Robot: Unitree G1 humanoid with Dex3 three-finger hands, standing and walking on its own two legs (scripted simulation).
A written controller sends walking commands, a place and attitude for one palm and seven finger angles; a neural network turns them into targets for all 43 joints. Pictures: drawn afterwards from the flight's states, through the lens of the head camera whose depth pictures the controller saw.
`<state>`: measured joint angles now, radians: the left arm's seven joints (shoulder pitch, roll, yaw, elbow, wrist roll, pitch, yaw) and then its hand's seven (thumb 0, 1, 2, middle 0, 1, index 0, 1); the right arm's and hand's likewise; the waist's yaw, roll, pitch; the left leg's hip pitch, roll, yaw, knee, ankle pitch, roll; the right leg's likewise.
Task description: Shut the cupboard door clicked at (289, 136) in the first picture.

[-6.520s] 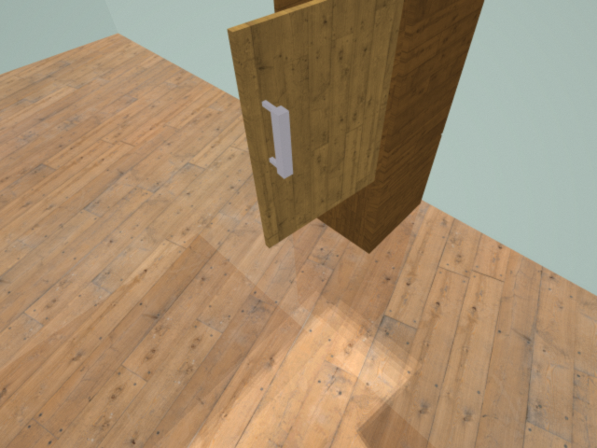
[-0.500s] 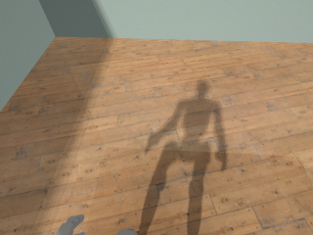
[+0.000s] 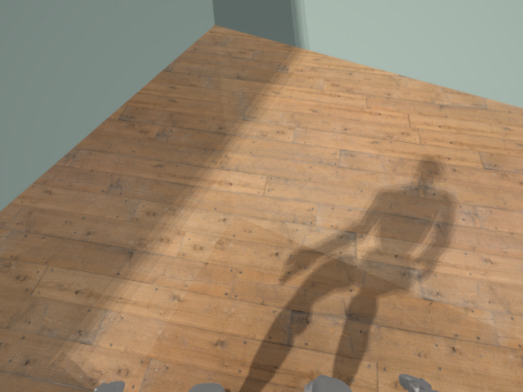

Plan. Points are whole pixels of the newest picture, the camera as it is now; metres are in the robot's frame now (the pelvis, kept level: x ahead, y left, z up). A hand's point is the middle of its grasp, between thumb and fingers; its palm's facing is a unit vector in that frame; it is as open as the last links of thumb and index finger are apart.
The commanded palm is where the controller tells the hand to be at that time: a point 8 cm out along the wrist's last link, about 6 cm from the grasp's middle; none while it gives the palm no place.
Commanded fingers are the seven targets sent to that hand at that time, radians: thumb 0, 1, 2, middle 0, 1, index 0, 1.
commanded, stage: walk to a spot facing it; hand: left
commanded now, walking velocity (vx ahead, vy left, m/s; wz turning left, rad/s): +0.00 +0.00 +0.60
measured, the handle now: out of the picture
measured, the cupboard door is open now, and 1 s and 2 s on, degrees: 83 83 83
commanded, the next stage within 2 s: none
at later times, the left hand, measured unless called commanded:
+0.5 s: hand out of the picture +0.01 +0.19 -0.18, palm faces +0.33 -0.92 -0.23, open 7.4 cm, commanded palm none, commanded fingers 0.00 0.90 0.90 -0.20 -0.30 -0.20 -0.30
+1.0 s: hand out of the picture -0.02 +0.12 -0.16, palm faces +0.58 -0.78 -0.24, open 7.4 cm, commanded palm none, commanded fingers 0.00 0.90 0.90 -0.20 -0.30 -0.20 -0.30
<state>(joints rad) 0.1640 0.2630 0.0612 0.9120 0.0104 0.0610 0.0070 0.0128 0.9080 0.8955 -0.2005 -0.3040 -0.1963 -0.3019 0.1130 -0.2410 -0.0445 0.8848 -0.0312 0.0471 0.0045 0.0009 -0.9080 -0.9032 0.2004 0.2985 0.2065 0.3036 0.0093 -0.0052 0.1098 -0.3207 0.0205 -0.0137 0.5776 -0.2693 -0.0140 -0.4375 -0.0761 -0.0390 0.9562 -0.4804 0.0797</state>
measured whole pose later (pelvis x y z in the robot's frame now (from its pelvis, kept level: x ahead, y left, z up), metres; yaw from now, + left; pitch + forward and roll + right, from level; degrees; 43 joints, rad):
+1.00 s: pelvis +0.03 -0.07 +0.01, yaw +37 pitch +0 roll +2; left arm 0.20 0.20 0.03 0.88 0.02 0.01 0.02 0.01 0.90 0.90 -0.20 -0.30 -0.20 -0.30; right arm 0.13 -0.25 -0.07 0.92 -0.01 0.08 0.03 0.01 -0.91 -0.90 0.20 0.30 0.20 0.30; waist -0.01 -0.04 0.12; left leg -0.39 0.02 0.09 0.79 -0.44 -0.06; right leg -0.21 -0.14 -0.18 0.55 -0.33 0.02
